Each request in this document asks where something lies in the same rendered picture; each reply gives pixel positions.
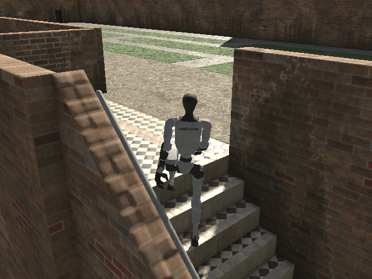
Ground stairs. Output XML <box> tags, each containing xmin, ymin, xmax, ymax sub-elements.
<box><xmin>152</xmin><ymin>155</ymin><xmax>295</xmax><ymax>279</ymax></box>

